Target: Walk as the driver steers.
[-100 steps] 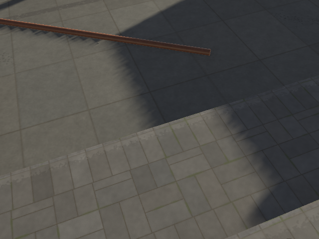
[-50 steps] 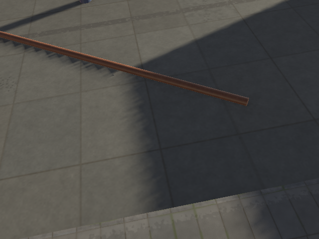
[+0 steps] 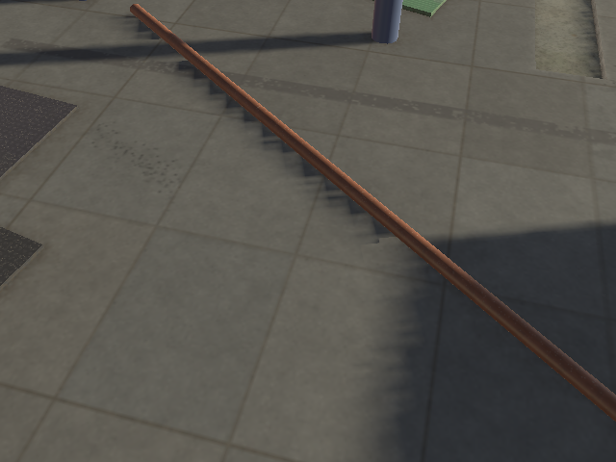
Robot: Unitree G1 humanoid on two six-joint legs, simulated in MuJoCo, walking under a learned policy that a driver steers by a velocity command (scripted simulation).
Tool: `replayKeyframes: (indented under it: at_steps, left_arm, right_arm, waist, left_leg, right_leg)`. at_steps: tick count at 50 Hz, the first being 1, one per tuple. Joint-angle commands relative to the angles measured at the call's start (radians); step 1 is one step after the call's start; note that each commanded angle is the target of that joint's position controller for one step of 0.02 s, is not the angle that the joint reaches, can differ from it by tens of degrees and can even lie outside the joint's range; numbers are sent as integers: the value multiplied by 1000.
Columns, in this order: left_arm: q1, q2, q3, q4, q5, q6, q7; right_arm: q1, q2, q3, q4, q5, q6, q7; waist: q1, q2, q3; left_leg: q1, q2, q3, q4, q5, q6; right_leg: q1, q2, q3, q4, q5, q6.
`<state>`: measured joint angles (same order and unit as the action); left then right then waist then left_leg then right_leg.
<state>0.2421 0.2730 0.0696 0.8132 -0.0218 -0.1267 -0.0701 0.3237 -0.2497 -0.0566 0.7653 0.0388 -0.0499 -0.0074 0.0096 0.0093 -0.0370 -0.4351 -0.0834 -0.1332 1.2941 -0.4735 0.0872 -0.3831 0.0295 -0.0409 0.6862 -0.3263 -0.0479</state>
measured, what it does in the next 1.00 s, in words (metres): goes down, turning right: left foot 0.14 m lower, then right foot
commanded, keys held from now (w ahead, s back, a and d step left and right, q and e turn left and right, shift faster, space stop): w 0.34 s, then w+e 0.52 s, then e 0.14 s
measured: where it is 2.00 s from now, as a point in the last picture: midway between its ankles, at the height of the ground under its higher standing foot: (315, 404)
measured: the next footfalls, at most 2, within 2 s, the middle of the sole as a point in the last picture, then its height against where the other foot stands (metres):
left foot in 0.42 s outside the picture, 0.14 m lower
right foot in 0.92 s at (357, 422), level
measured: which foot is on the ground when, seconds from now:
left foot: up 0.00-0.40, down 0.42-0.94, up 0.96-1.00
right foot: down 0.00-0.42, up 0.44-0.90, down 0.92-1.00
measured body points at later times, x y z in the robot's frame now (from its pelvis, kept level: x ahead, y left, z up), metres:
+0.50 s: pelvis +0.31 +0.07 -0.13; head +0.34 +0.09 +0.32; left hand +0.26 +0.34 -0.27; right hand +0.50 -0.16 -0.22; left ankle +0.36 +0.16 -0.86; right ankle +0.11 -0.11 -0.67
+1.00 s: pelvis +0.56 +0.01 -0.14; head +0.60 +0.00 +0.31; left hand +0.84 +0.19 -0.22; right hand +0.53 -0.27 -0.27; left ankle +0.42 +0.18 -0.76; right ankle +0.63 -0.07 -0.86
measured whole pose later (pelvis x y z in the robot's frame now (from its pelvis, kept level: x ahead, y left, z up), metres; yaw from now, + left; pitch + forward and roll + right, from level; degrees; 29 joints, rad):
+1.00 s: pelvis +0.56 +0.01 -0.14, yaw -19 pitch +2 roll +1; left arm 0.08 0.27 0.07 0.63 0.01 -0.04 -0.04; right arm 0.25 -0.27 -0.06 0.88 0.00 -0.06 -0.01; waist -0.02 -0.01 0.06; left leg -0.26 0.00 0.04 1.17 -0.52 -0.02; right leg -0.49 0.08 -0.03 0.60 -0.16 -0.12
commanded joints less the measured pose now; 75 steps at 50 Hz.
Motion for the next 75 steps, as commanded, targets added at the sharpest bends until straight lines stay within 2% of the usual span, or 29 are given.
replayKeyframes:
  at_steps: [1, 5, 8, 11, 18, 20, 21, 22, 23, 24, 25, 26, 27, 30, 40, 45, 46, 47, 48, 49, 50, 51, 56, 62, 68, 70, 72, 73, 75]
  left_arm:
    - [70, 97, 9, -41, -2, 0, 6]
    - [83, 160, 22, -18, 35, 21, 50]
    - [224, 116, 7, 21, 0, -1, 78]
    - [235, 103, 4, 27, 0, 18, 93]
    - [297, 74, 8, 44, -13, 77, 107]
    - [282, 88, 15, 56, -6, 91, 98]
    - [285, 75, 17, 47, -2, 82, 91]
    - [402, -11, -6, 49, -8, 63, 71]
    - [446, 48, -14, 25, -33, 32, 61]
    - [344, 112, 6, -26, -59, 11, 61]
    - [184, 141, 22, -32, -40, 14, 90]
    - [201, 104, 12, -53, -45, 27, 108]
    - [226, 67, 3, -34, -16, 54, 114]
    - [162, 35, 15, -35, 4, 86, 108]
    - [-210, -23, -2, -193, 3, 85, 31]
    - [-91, 60, 33, -214, 13, 88, 8]
    - [68, 117, 60, -176, 18, 86, 19]
    - [154, 209, 80, -155, 22, 93, 45]
    - [84, 286, 78, -206, 39, 79, 47]
    - [99, 219, 68, -220, 38, 87, 48]
    - [21, 178, 54, -227, 28, 85, 48]
    - [-29, 153, 49, -225, 8, 86, 49]
    - [-83, 157, 47, -241, 26, 95, 65]
    - [-53, 140, 34, -211, 20, 125, 99]
    - [-55, 103, 11, -186, 29, 130, 89]
    - [-52, 79, -2, -176, 20, 127, 91]
    - [93, 55, -7, -166, 45, 109, 87]
    - [68, 67, -10, -163, 48, 112, 86]
    - [-16, 78, -5, -170, 40, 133, 88]
  right_arm:
    - [-77, -117, -23, -133, -15, -10, 0]
    - [-132, -49, -3, -143, -48, -20, 32]
    - [-313, -81, -13, -187, -27, -46, 48]
    - [-379, -31, 3, -180, -48, -71, 88]
    - [-370, -49, 8, -133, -24, -51, 96]
    - [-113, -81, -15, -40, -41, -56, 81]
    - [67, -124, -30, 16, -51, -51, 72]
    - [141, -158, -26, 27, -68, -52, 72]
    - [212, -196, -50, 43, -43, -33, 63]
    - [145, -228, -65, 28, -36, -19, 55]
    - [33, -152, -46, 4, -57, -17, 43]
    - [-30, -186, -48, 12, -68, -30, 35]
    - [-122, -123, -27, 7, -57, -45, 36]
    - [-149, -76, -20, 43, -55, -70, 33]
    - [15, -127, -36, 136, -33, -25, -30]
    - [-35, -215, -57, 105, -29, 9, -44]
    - [-74, -219, -56, 88, -23, 9, -44]
    - [-61, -161, -40, 55, -54, -4, -38]
    - [60, -77, -1, 20, -66, -37, -6]
    - [-15, -182, -29, 32, -44, -58, 12]
    - [-103, -179, -30, -8, -18, -56, 12]
    - [-121, -152, -28, -3, -30, -46, -1]
    - [-81, -119, -30, -6, -55, 17, -30]
    - [-201, -110, -21, -42, -42, 31, -29]
    - [-244, -120, -20, -59, -41, 21, -15]
    - [-198, -109, -16, -47, -50, 3, -4]
    - [-203, -210, -33, -44, -70, 4, -11]
    - [-211, -122, -13, -37, -66, 11, -10]
    - [-243, -103, -6, -39, -56, 18, 0]
  waist:
    - [-9, -17, 46]
    - [-16, -18, 10]
    - [62, -74, 62]
    - [86, -57, 62]
    - [98, -58, 141]
    - [-36, -8, 31]
    - [-116, 63, -56]
    - [-92, 257, -227]
    - [-115, 342, -345]
    - [-109, 281, -331]
    - [-101, 55, -191]
    - [-28, 181, -202]
    - [36, 58, -83]
    - [50, 55, 28]
    - [-65, 18, 101]
    - [49, 90, 3]
    - [137, 62, -67]
    - [135, -114, -160]
    - [21, -277, -347]
    - [97, -90, -398]
    - [70, -56, -241]
    - [24, 46, -116]
    - [-54, -48, -91]
    - [-7, -94, -118]
    - [10, -142, -69]
    - [-30, -116, -62]
    - [72, 146, -120]
    - [49, 195, -143]
    - [28, 147, -94]
  left_leg:
    - [-384, 132, -30, 20, 94, -5]
    - [-252, 172, 74, -230, 377, -25]
    - [-464, 182, 50, -484, 600, -20]
    - [-50, 94, 139, -770, 1011, -7]
    - [-115, 192, 37, -997, 872, -9]
    - [251, 173, 98, -1038, 923, 5]
    - [581, 248, 35, -914, 1018, 38]
    - [945, 375, -13, -554, 1407, 59]
    - [1031, 458, -156, -523, 1375, 126]
    - [925, 499, -258, -705, 806, 214]
    - [677, 450, -254, -895, 536, 176]
    - [571, 564, -439, -943, 440, 236]
    - [357, 517, -353, -982, 639, 205]
    - [174, 392, -82, -1035, 682, 135]
    - [465, 327, 244, -1055, 866, 7]
    - [504, 336, 304, -715, 1417, -9]
    - [404, 294, 321, -492, 1328, -41]
    - [106, 188, 322, -128, 651, -97]
    - [-234, -5, 139, 199, -185, -135]
    - [-255, 61, -12, 201, -138, -119]
    - [-292, 96, 15, 128, -62, -112]
    - [-281, 129, 41, 36, -20, -123]
    - [-101, 134, 66, -198, 116, -174]
    - [-88, 135, 53, -421, 304, -189]
    - [33, 113, 62, -658, 230, -153]
    - [196, 126, 53, -906, 483, -106]
    - [398, 338, -130, -836, 958, 49]
    - [344, 379, -184, -863, 836, 126]
    - [265, 280, -118, -869, 623, 57]
  right_leg:
    - [227, -359, 507, -345, 314, -279]
    - [137, -260, 289, -361, 409, -211]
    - [324, -231, 269, -348, 238, -170]
    - [52, -137, 133, -310, 45, -111]
    - [328, -192, 221, 59, 36, -65]
    - [201, -125, 182, 374, 155, -53]
    - [-64, -52, 159, 684, -110, -12]
    - [-390, -4, 205, 1022, -508, 18]
    - [-531, -42, 262, 1097, -450, 38]
    - [-600, -68, 239, 944, -260, 46]
    - [-552, -85, 190, 852, -77, 31]
    - [-546, -112, 178, 937, 4, 45]
    - [-458, -149, 203, 808, 89, 74]
    - [-341, -178, 227, 541, 120, 94]
    - [-359, -75, 41, 11, 377, -9]
    - [-68, 43, -73, -60, 162, -84]
    - [168, 57, -44, -180, 306, -117]
    - [496, -115, 216, -156, 703, -188]
    - [798, -415, 760, -208, 932, -434]
    - [747, -374, 669, -240, 871, -402]
    - [603, -326, 520, -254, 850, -350]
    - [433, -268, 434, -286, 805, -297]
    - [121, -174, 304, -334, 865, -247]
    - [152, -147, 292, -313, 659, -171]
    - [178, -173, 372, -249, 540, -169]
    - [151, -131, 375, -202, 475, -110]
    - [24, 17, 242, -89, 49, -7]
    - [61, 7, 195, -89, -45, 36]
    - [132, -10, 178, -153, 74, 44]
